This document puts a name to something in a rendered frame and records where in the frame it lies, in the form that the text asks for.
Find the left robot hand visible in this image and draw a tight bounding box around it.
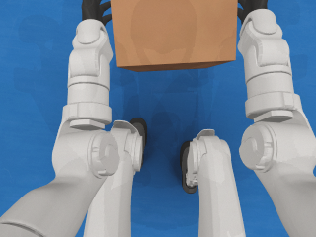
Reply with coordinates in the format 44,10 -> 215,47
81,0 -> 112,26

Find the robot right shin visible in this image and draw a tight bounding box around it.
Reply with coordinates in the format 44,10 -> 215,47
186,129 -> 231,186

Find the robot left upper arm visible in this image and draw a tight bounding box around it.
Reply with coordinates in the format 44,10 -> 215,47
0,129 -> 120,237

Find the robot left shin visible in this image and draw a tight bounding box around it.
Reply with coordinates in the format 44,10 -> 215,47
108,120 -> 140,136

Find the right robot hand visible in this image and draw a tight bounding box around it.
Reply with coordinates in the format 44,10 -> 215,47
237,0 -> 268,25

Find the left robot forearm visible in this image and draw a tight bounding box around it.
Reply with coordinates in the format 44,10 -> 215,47
51,19 -> 113,163

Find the robot shin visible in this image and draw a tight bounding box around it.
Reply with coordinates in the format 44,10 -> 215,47
108,120 -> 140,136
186,129 -> 231,186

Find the carton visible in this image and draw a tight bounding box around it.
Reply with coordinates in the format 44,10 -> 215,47
110,0 -> 238,72

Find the right robot forearm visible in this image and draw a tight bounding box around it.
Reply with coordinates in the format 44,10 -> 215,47
237,9 -> 314,134

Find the robot right upper arm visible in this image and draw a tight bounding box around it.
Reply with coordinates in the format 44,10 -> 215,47
239,121 -> 316,237

